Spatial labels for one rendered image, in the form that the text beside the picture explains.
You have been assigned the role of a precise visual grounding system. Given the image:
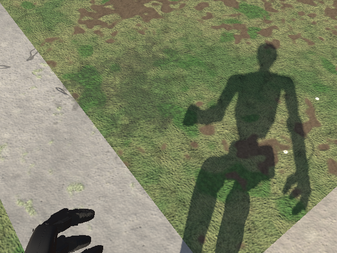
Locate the left robot hand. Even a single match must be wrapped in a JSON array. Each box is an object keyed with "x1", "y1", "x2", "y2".
[{"x1": 22, "y1": 208, "x2": 103, "y2": 253}]

